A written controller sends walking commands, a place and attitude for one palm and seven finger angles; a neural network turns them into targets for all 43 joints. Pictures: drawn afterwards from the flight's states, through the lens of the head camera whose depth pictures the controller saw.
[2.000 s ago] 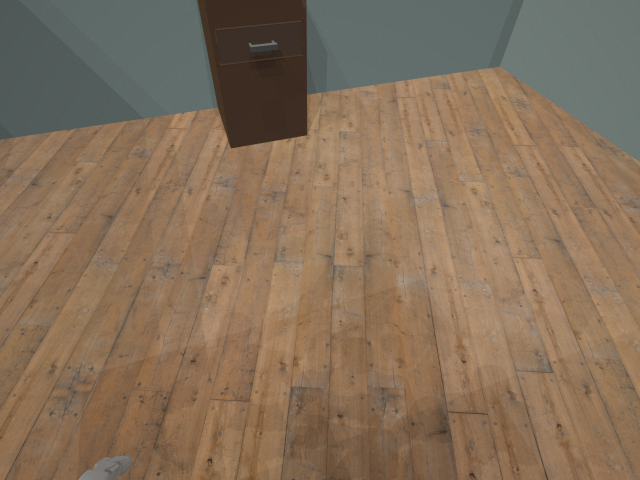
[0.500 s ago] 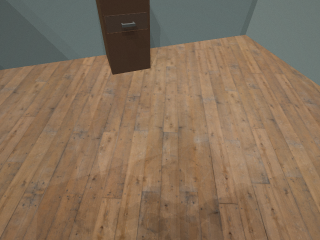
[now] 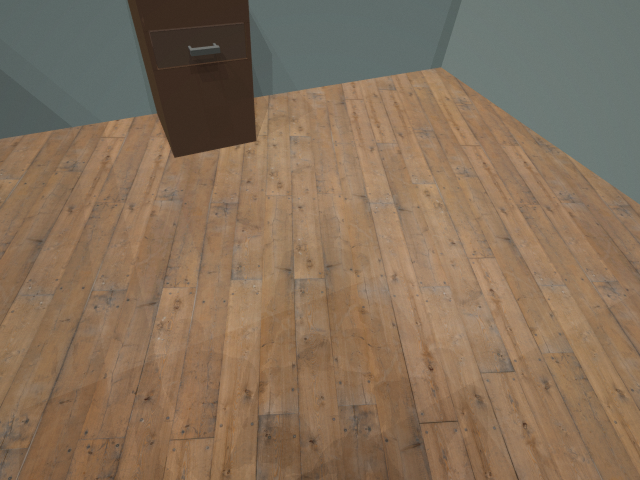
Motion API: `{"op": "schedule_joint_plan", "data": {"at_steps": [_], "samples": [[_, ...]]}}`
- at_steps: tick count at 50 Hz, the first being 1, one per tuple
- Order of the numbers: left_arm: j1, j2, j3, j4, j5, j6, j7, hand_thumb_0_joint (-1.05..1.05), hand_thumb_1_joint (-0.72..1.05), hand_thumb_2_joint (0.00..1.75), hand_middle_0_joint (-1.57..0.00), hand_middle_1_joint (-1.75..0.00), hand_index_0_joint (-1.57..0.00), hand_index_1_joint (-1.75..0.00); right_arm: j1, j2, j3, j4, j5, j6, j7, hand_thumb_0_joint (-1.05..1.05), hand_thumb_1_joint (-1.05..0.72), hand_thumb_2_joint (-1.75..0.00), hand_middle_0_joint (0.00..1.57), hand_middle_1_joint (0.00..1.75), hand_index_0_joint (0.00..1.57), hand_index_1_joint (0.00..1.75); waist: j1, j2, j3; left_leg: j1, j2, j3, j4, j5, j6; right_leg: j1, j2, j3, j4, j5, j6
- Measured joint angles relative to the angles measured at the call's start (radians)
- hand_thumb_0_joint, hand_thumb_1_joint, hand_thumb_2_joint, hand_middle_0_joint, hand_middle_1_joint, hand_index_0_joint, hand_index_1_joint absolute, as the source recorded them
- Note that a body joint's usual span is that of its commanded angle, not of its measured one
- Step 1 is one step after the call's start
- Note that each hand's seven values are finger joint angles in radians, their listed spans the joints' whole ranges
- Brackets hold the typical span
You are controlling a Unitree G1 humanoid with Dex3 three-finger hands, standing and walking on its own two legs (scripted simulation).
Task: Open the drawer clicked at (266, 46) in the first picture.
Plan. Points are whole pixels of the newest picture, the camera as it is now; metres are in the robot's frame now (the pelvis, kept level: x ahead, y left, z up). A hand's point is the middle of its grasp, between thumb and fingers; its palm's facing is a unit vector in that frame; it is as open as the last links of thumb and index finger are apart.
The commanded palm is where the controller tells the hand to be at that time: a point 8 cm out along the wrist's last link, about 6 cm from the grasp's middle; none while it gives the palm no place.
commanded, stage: walk to a spot facing it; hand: left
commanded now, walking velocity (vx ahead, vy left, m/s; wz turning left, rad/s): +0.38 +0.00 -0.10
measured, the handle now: (203, 48) +1.75 +0.52 -0.23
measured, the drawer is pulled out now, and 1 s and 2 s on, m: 0.00 0.00 0.00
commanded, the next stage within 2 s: none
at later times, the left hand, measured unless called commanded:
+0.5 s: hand (222, 398) +0.28 +0.16 -0.17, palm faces -0.01 -0.98 -0.20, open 7.2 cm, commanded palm none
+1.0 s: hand (225, 276) +0.51 +0.19 -0.16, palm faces -0.04 -0.99 -0.16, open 7.4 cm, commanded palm none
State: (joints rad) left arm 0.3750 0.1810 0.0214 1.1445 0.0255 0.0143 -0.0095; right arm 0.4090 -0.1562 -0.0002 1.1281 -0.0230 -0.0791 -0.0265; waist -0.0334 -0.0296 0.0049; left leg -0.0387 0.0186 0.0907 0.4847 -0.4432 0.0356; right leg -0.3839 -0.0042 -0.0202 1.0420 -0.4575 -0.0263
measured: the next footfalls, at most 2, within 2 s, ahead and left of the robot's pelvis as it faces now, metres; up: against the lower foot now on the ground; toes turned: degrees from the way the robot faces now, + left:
right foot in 0.26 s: +0.26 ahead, -0.12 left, +0.00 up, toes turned -10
left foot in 0.68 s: +0.43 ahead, +0.12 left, +0.00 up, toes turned +9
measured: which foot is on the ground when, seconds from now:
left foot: down 0.00-0.26, up 0.28-0.66, down 0.68-1.00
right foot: up 0.00-0.24, down 0.26-0.70, up 0.72-1.00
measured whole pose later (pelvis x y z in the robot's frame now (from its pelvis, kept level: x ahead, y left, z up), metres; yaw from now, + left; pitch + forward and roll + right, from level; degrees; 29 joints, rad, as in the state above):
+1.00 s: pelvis +0.45 +0.01 +0.01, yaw -5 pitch +0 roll +0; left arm 0.22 0.18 0.07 1.05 0.03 0.00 -0.02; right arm 0.39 -0.13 -0.04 1.13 -0.02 -0.08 -0.02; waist -0.01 -0.03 0.03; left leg -0.04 0.05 0.23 0.32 -0.27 0.01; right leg -0.58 -0.13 -0.08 0.96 -0.20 0.02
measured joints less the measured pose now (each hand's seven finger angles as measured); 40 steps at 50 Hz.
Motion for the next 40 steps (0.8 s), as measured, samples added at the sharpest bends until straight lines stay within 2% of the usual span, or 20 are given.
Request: {"op": "schedule_joint_plan", "data": {"at_steps": [2,4,7,9,11,13,16,17,19,22,25,29,33,35,37,39,40], "samples": [[-0.041,0.003,0.008,-0.019,0.001,-0.002,-0.007,0.01,0.91,0.89,-0.2,-0.3,-0.2,-0.3,0.046,0.02,0.002,0.02,0.0,-0.003,-0.006,0.0,-0.9,-0.89,0.2,0.3,0.2,0.3,-0.007,0.003,0.019,0.05,0.002,0.002,-0.062,0.012,-0.001,-0.08,-0.02,-0.031,0.059,0.036,0.002],[-0.093,0.007,0.014,-0.048,0.001,-0.004,-0.013,0.01,0.91,0.89,-0.2,-0.3,-0.2,-0.3,0.088,0.037,0.003,0.046,0.0,-0.002,-0.01,0.0,-0.9,-0.89,0.2,0.3,0.2,0.3,-0.009,0.006,0.038,0.101,0.002,0.006,-0.125,0.023,-0.006,-0.147,-0.041,-0.055,0.037,0.091,0.005],[-0.182,0.008,0.015,-0.095,-0.004,-0.01,-0.019,0.01,0.91,0.89,-0.2,-0.3,-0.2,-0.3,0.133,0.053,0.006,0.081,0.002,0.003,-0.013,0.0,-0.9,-0.89,0.2,0.3,0.2,0.3,-0.013,0.018,0.072,0.173,0.005,0.017,-0.203,0.027,-0.016,-0.191,-0.056,-0.092,-0.139,0.181,-0.001],[-0.237,0.006,0.014,-0.124,-0.006,-0.021,-0.018,0.01,0.91,0.9,-0.2,-0.3,-0.2,-0.3,0.152,0.057,0.006,0.1,0.005,0.007,-0.012,0.0,-0.9,-0.89,0.2,0.3,0.2,0.3,-0.017,0.029,0.093,0.213,0.012,0.025,-0.221,0.009,-0.026,-0.182,-0.041,-0.116,-0.262,0.214,-0.017],[-0.273,0.006,0.014,-0.147,-0.004,-0.039,-0.014,0.01,0.91,0.9,-0.19,-0.3,-0.2,-0.3,0.166,0.056,0.001,0.118,0.01,0.014,-0.01,0.0,-0.9,-0.89,0.2,0.3,0.2,0.3,-0.018,0.037,0.105,0.232,0.023,0.036,-0.169,-0.034,-0.032,-0.14,-0.014,-0.136,-0.355,0.247,-0.04],[-0.281,0.011,0.017,-0.16,0.003,-0.066,-0.009,0.01,0.91,0.9,-0.2,-0.3,-0.2,-0.3,0.182,0.058,-0.006,0.134,0.016,0.024,-0.004,0.0,-0.9,-0.89,0.2,0.3,0.2,0.3,-0.008,0.026,0.097,0.186,0.031,0.043,0.037,-0.083,-0.031,-0.062,-0.001,-0.146,-0.429,0.292,-0.066],[-0.276,0.007,0.024,-0.158,-0.004,-0.087,0.005,0.0,0.91,0.89,-0.2,-0.3,-0.2,-0.3,0.126,0.05,-0.018,0.119,0.027,0.044,0.002,0.01,-0.9,-0.89,0.2,0.3,0.2,0.3,-0.01,0.03,0.095,-0.057,0.039,-0.04,0.613,-0.049,-0.005,-0.03,0.009,-0.158,-0.358,0.217,-0.073],[-0.266,0.006,0.024,-0.152,-0.007,-0.085,0.009,0.0,0.91,0.89,-0.2,-0.3,-0.2,-0.3,0.099,0.046,-0.023,0.104,0.026,0.047,0.004,0.01,-0.9,-0.89,0.2,0.3,0.2,0.3,-0.013,0.029,0.09,-0.135,0.043,-0.052,0.73,-0.011,0.001,0.0,0.012,-0.162,-0.372,0.203,-0.071],[-0.236,0.002,0.021,-0.132,-0.008,-0.081,0.018,0.0,0.91,0.89,-0.2,-0.3,-0.2,-0.3,0.037,0.037,-0.03,0.062,0.017,0.05,0.008,0.01,-0.9,-0.89,0.2,0.3,0.2,0.3,-0.014,0.025,0.072,-0.276,0.064,-0.054,0.823,0.054,0.003,0.057,0.017,-0.162,-0.425,0.201,-0.058],[-0.183,-0.002,0.03,-0.102,-0.006,-0.079,0.036,0.0,0.94,0.89,-0.2,-0.3,-0.2,-0.3,-0.056,0.023,-0.04,-0.012,0.007,0.052,0.01,0.0,-0.91,-0.89,0.2,0.3,0.2,0.3,-0.014,0.033,0.039,-0.433,0.105,-0.055,0.757,0.104,-0.013,0.127,0.026,-0.159,-0.505,0.206,-0.051],[-0.131,0.003,0.027,-0.076,-0.001,-0.073,0.03,0.0,0.95,0.89,-0.2,-0.3,-0.2,-0.3,-0.133,0.012,-0.048,-0.069,0.001,0.056,0.015,0.0,-0.91,-0.89,0.19,0.3,0.2,0.3,-0.01,0.043,0.01,-0.509,0.138,-0.043,0.597,0.171,-0.037,0.184,0.03,-0.154,-0.565,0.199,-0.041],[-0.072,0.0,0.023,-0.056,0.003,-0.075,0.019,0.0,0.94,0.89,-0.2,-0.3,-0.2,-0.3,-0.19,-0.019,-0.058,-0.101,0.001,0.052,0.031,0.01,-0.95,-0.89,0.19,0.3,0.2,0.3,0.018,0.041,-0.004,-0.497,0.148,-0.019,0.361,0.231,-0.052,0.247,0.025,-0.147,-0.6,0.163,-0.016],[-0.018,-0.002,0.023,-0.044,0.005,-0.075,0.013,0.0,0.92,0.89,-0.2,-0.3,-0.2,-0.3,-0.218,-0.029,-0.055,-0.112,0.001,0.039,0.045,0.01,-0.94,-0.9,0.19,0.3,0.2,0.3,0.054,0.024,0.003,-0.407,0.123,0.016,0.179,0.224,-0.045,0.3,0.005,-0.145,-0.579,0.09,0.019],[0.007,-0.002,0.026,-0.034,0.0,-0.069,0.011,0.01,0.92,0.89,-0.2,-0.3,-0.2,-0.3,-0.23,-0.024,-0.051,-0.112,-0.005,0.022,0.043,0.01,-0.93,-0.9,0.19,0.3,0.2,0.3,0.06,0.0,0.014,-0.358,0.094,0.044,0.137,0.239,-0.029,0.289,-0.029,-0.13,-0.484,0.028,0.029],[0.012,-0.004,0.026,-0.019,-0.004,-0.053,0.008,0.01,0.92,0.89,-0.2,-0.3,-0.2,-0.3,-0.233,-0.015,-0.044,-0.118,-0.009,0.004,0.039,0.0,-0.92,-0.89,0.19,0.3,0.2,0.3,0.06,-0.012,0.028,-0.336,0.084,0.068,0.172,0.185,-0.009,0.194,-0.04,-0.083,-0.213,-0.037,0.014],[0.005,-0.005,0.028,-0.008,-0.001,-0.041,0.005,0.01,0.92,0.89,-0.2,-0.3,-0.2,-0.3,-0.215,-0.001,-0.038,-0.116,-0.009,-0.004,0.029,0.0,-0.92,-0.89,0.19,0.3,0.2,0.3,0.05,-0.009,0.03,-0.285,0.078,0.084,0.139,0.157,-0.002,0.086,-0.038,-0.058,0.03,-0.013,0.005],[-0.004,-0.004,0.031,-0.007,0.0,-0.038,0.002,0.01,0.92,0.89,-0.2,-0.3,-0.2,-0.3,-0.2,0.007,-0.037,-0.111,-0.007,-0.006,0.023,0.0,-0.92,-0.89,0.19,0.3,0.2,0.3,0.044,-0.008,0.03,-0.256,0.074,0.09,0.106,0.162,-0.008,0.038,-0.044,-0.055,0.104,0.021,0.005]]}}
